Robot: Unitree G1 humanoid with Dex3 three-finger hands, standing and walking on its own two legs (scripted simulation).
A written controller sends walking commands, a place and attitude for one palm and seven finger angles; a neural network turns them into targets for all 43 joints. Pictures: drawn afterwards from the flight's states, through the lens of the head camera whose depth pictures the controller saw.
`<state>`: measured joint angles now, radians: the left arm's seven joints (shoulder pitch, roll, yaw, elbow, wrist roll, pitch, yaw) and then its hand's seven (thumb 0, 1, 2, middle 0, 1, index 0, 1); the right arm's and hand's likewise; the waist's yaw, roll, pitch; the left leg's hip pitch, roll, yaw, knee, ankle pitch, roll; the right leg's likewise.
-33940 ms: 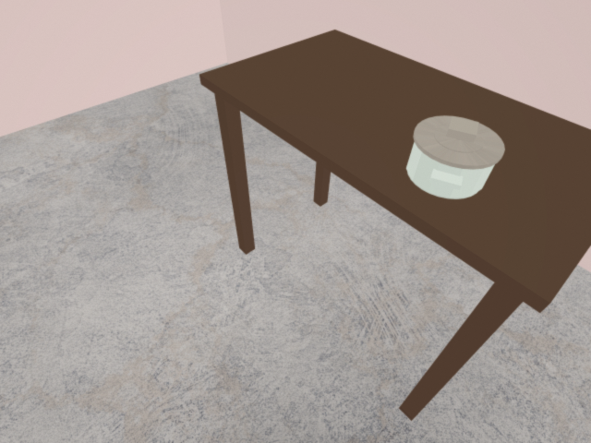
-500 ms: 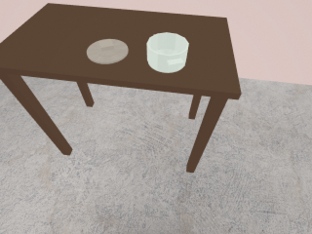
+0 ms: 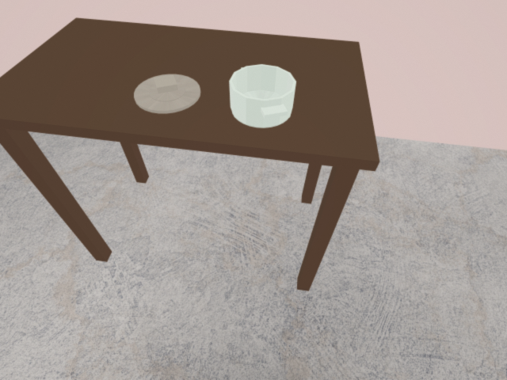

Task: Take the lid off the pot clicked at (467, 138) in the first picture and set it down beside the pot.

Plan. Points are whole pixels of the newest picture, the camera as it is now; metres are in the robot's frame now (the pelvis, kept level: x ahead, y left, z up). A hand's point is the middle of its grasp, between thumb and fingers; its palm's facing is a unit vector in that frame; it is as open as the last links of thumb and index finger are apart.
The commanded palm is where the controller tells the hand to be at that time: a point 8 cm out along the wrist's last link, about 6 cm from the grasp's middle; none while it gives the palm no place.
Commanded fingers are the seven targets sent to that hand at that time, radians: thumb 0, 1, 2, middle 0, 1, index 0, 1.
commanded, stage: look to check the result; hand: left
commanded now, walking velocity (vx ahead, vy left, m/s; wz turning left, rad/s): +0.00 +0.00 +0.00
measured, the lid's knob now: (165, 83) +0.74 +0.25 +0.06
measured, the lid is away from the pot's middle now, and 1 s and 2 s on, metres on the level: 0.24 0.24 0.24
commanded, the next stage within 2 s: stand and wait in 0.28 s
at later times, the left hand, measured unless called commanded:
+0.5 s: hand out of the picture +0.01 +0.17 -0.18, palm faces +0.03 -0.98 -0.19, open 7.3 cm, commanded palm none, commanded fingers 0.00 0.90 0.90 -0.20 -0.30 -0.20 -0.30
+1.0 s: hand out of the picture +0.01 +0.17 -0.18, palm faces +0.03 -0.98 -0.18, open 7.3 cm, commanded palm none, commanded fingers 0.00 0.90 0.90 -0.20 -0.30 -0.20 -0.30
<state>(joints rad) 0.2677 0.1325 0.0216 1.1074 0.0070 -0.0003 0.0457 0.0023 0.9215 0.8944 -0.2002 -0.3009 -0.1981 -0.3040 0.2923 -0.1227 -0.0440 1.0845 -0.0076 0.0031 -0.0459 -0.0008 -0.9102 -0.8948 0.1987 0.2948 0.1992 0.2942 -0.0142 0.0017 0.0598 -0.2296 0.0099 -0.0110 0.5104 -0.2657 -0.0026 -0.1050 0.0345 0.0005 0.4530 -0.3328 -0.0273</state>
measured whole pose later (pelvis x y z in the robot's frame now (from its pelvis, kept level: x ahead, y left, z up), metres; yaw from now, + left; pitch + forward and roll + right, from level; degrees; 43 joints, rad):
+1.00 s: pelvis +0.01 +0.00 +0.00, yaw -1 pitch -1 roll +0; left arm 0.27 0.13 0.03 1.11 0.01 0.00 0.05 0.00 0.92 0.89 -0.20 -0.30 -0.20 -0.30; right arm 0.29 -0.12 -0.04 1.11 -0.01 0.00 -0.05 0.00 -0.91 -0.89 0.20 0.29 0.20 0.29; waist -0.01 -0.01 0.06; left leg -0.20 0.01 0.01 0.48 -0.26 0.00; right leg -0.08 0.03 0.02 0.43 -0.32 -0.02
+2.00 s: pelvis +0.00 +0.00 +0.00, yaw -1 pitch -1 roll +0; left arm 0.29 0.11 0.03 1.12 0.01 -0.01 0.05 0.00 0.91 0.89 -0.20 -0.30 -0.20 -0.30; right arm 0.29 -0.11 -0.04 1.12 0.00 0.00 -0.05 0.00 -0.91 -0.89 0.20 0.29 0.20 0.29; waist -0.01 0.00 0.06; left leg -0.20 0.01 0.01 0.47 -0.25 0.00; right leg -0.09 0.03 0.02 0.43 -0.32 -0.02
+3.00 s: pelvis +0.00 +0.00 +0.00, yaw -1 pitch -1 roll +0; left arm 0.30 0.10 0.03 1.12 0.01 -0.01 0.05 0.00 0.91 0.89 -0.20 -0.30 -0.20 -0.30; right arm 0.30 -0.10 -0.04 1.13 0.00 0.00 -0.05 0.00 -0.91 -0.89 0.20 0.29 0.20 0.29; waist -0.01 0.01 0.06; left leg -0.20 0.02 0.00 0.46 -0.24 -0.01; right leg -0.09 0.04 0.01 0.42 -0.31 -0.03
